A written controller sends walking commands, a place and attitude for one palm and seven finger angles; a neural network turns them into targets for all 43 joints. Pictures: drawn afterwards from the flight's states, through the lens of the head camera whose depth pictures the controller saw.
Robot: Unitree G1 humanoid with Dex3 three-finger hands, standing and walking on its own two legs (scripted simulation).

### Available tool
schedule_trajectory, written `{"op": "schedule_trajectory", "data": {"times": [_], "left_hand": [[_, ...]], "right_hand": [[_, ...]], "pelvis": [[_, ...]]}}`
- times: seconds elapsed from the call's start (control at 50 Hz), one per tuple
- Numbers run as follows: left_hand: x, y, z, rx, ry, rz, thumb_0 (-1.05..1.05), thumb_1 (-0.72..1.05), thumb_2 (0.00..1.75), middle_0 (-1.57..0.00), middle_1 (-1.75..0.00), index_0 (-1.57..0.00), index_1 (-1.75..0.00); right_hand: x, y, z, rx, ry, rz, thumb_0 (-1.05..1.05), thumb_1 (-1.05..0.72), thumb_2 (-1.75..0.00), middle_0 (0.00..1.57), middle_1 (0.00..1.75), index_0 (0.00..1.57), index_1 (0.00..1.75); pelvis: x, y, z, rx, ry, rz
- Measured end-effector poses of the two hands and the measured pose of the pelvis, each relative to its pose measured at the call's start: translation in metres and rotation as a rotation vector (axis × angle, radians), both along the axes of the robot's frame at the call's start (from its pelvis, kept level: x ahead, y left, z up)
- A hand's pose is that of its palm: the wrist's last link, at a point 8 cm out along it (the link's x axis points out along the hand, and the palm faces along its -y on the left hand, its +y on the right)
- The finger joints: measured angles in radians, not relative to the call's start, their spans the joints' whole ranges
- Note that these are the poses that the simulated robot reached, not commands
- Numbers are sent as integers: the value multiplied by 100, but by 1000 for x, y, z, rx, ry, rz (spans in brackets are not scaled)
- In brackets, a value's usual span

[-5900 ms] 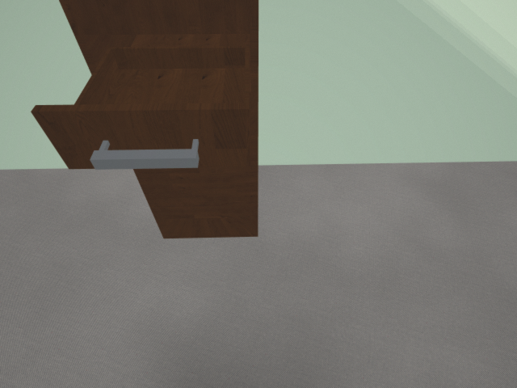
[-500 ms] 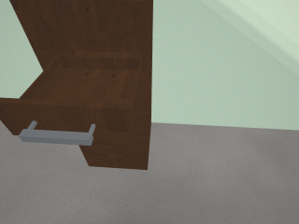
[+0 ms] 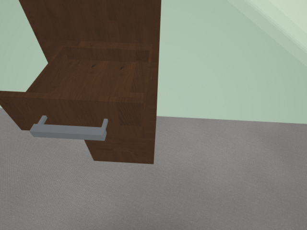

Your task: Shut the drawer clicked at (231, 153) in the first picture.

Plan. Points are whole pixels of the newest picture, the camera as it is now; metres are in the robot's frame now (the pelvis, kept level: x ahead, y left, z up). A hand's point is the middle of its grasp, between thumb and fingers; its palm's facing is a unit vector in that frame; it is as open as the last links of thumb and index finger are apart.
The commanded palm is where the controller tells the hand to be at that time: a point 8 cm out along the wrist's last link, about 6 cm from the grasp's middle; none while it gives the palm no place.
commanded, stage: shuffle to correct the standing spot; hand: left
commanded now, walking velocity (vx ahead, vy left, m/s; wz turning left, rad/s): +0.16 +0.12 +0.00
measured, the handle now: (71, 126) +0.36 +0.25 +0.07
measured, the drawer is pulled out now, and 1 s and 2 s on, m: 0.30 0.30 0.30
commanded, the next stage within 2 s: come to a stop and stand still in 0.12 s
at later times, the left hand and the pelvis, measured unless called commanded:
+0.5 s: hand out of the picture +0.12 +0.20 -0.17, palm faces -0.05 -0.97 -0.24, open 7.3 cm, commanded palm none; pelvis +0.06 +0.02 +0.00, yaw -4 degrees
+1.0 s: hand out of the picture +0.06 +0.18 -0.17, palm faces -0.04 -0.98 -0.21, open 7.3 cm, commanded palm none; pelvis +0.03 +0.00 +0.00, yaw -3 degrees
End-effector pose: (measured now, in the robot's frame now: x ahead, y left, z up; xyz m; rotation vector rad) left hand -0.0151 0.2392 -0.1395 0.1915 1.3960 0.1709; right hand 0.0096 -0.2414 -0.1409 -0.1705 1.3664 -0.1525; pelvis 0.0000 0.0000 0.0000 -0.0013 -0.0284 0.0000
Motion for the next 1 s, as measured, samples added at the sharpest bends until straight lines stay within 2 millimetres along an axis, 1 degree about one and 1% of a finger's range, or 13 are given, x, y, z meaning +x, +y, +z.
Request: {"op": "schedule_trajectory", "data": {"times": [0.06,0.12,0.18,0.22,0.28,0.38,0.44,0.52,0.58,0.66,0.76,0.86,1.0], "left_hand": [[-5,2,-1,-4,22,12,1,90,90,-20,-29,-20,-30],[-6,5,-4,-13,43,24,1,90,90,-20,-29,-20,-30],[-1,11,-9,-24,61,28,1,90,90,-20,-30,-20,-30],[6,16,-12,-30,70,21,1,90,90,-20,-30,-20,-30],[26,20,-10,-28,73,-16,1,90,90,-20,-29,-20,-30],[80,19,-2,-19,-14,-57,1,91,90,-20,-29,-20,-30],[109,15,-3,-8,-85,-70,1,91,90,-20,-29,-20,-30],[133,10,2,0,-122,-95,1,92,90,-20,-29,-20,-30],[142,5,4,-1,-143,-109,1,92,90,-20,-29,-20,-30],[144,-1,4,-3,-156,-114,1,92,90,-20,-29,-20,-30],[133,-5,3,-7,-154,-109,0,92,90,-20,-29,-20,-30],[112,-7,3,-11,-133,-94,1,93,90,-20,-29,-20,-30],[72,-10,2,-23,-60,-64,1,92,90,-20,-29,-20,-30]], "right_hand": [[-9,4,-2,3,35,-13,1,-90,-90,20,30,20,30],[-13,10,-4,2,56,-24,1,-90,-90,20,30,20,30],[-12,20,-4,-1,65,-36,1,-91,-90,20,30,20,30],[-9,27,-5,-1,62,-48,1,-91,-90,20,30,20,30],[-7,38,-5,5,49,-75,1,-91,-90,20,30,20,30],[-5,57,-5,40,71,-94,0,-90,-90,20,30,20,30],[3,61,-10,62,78,-104,1,-90,-90,20,30,20,30],[22,61,-12,74,43,-122,1,-90,-90,20,30,20,30],[28,52,-12,55,33,-126,2,-93,-90,20,30,20,30],[32,38,-9,36,5,-131,2,-93,-90,20,30,20,30],[33,25,-4,20,-21,-121,1,-92,-90,20,30,20,30],[28,21,-1,22,-25,-102,1,-91,-90,20,30,20,30],[12,23,-1,39,11,-84,0,-91,-90,20,30,20,30]], "pelvis": [[6,4,-1,0,3,-4],[13,10,-4,-3,3,-7],[24,19,-6,0,0,-13],[31,24,-8,8,2,-23],[40,30,-7,11,6,-53],[50,31,-1,16,8,-59],[55,27,-4,31,4,-61],[59,23,-1,16,13,-70],[58,21,-1,16,17,-74],[53,16,-1,16,12,-79],[46,11,0,15,4,-78],[39,6,2,11,-1,-70],[32,4,5,6,3,-60]]}}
